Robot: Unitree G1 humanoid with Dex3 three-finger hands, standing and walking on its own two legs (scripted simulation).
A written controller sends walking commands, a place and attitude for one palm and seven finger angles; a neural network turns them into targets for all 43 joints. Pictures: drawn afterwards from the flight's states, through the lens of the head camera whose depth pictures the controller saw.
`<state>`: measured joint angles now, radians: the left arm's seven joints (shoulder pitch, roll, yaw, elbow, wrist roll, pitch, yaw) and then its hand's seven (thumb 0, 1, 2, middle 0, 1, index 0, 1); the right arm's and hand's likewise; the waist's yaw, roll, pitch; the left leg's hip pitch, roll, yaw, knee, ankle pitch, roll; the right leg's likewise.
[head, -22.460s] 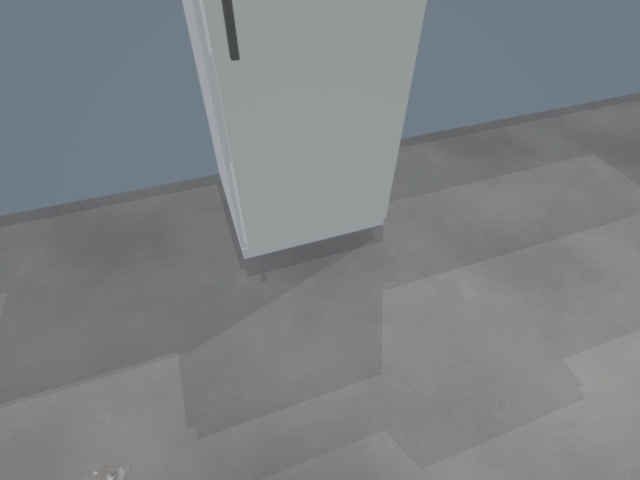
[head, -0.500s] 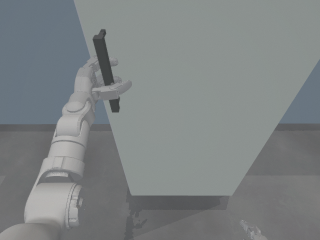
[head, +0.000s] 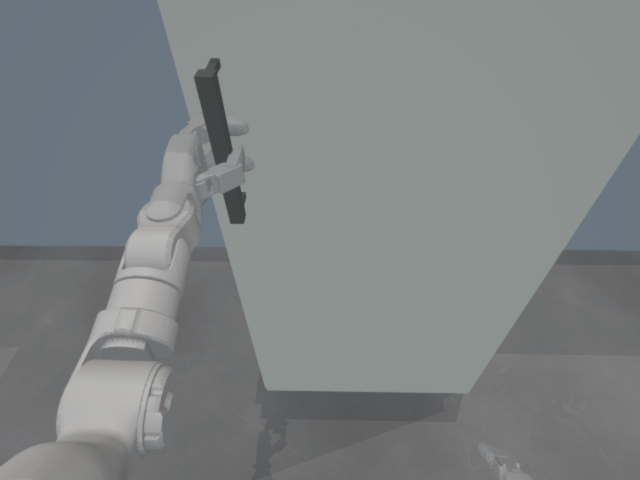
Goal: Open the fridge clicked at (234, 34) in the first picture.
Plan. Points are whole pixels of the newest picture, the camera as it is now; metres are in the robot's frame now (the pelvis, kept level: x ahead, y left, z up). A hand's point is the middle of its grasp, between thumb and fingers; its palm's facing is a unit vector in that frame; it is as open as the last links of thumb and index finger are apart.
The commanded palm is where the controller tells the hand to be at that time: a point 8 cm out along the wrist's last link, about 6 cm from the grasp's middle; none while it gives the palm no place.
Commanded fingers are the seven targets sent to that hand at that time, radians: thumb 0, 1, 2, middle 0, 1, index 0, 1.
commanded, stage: grip the handle and tug to test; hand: left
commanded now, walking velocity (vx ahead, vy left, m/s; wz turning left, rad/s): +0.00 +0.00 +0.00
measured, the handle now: (227, 149) +0.48 +0.15 +0.19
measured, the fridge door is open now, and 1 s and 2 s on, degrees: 0 1 22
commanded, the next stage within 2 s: pull the door a little, standing still in 0.46 s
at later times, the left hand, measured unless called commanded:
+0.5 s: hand (237, 172) +0.43 +0.13 +0.19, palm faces +0.04 -1.00 +0.01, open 5.6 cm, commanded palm +0.37 +0.17 +0.19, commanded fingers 0.00 0.90 0.90 -0.45 -1.40 -0.45 -1.40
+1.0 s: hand (237, 177) +0.42 +0.13 +0.19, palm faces +0.03 -1.00 -0.02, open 6.1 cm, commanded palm +0.34 +0.18 +0.19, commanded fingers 0.00 0.90 0.90 -0.45 -1.40 -0.45 -1.40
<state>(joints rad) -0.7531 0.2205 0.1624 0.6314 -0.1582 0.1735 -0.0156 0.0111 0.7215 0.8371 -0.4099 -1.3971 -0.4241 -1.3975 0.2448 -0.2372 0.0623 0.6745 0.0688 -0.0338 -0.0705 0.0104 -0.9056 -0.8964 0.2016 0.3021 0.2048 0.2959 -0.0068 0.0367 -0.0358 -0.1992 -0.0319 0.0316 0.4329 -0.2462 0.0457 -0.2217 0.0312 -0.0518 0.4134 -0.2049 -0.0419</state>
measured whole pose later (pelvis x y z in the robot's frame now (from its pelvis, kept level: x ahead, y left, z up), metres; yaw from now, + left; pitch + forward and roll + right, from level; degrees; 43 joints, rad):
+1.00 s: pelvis +0.06 -0.01 +0.00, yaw -3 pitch +2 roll +1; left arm -0.30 0.20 0.21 -0.02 -0.19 0.39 -0.02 0.01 0.78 0.80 -0.26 -1.33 -0.23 -1.33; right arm 0.17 -0.23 0.07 0.56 0.06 0.06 -0.03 0.01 -0.91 -0.90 0.20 0.30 0.20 0.30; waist 0.00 0.05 -0.08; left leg -0.10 -0.03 0.06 0.40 -0.28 0.03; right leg -0.15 0.04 0.00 0.39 -0.26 -0.05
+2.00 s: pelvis +0.00 -0.10 -0.01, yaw +10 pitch +2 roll +3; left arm 0.27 0.26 0.07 -0.61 0.04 -0.05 0.12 -0.12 0.59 0.70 -0.44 -1.40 -0.23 -1.26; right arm 0.20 -0.20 0.01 0.54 -0.02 -0.04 -0.07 0.01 -0.91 -0.90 0.20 0.30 0.20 0.30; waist -0.06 -0.02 0.04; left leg -0.26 0.02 0.09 0.63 -0.39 0.01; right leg -0.40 0.00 -0.25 0.42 -0.08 -0.12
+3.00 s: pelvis -0.02 -0.50 -0.02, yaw +49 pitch -3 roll +2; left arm 0.14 0.27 0.25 -0.48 -0.04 -0.07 0.09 -0.10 0.59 0.82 -0.46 -1.40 -0.18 -1.31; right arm 0.12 -0.18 -0.03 0.66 0.00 -0.09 -0.05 0.01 -0.90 -0.90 0.20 0.30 0.21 0.30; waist -0.03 0.02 0.18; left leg -0.56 0.02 -0.03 1.26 -0.51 -0.05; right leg -0.31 -0.06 -0.09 0.64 -0.28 -0.03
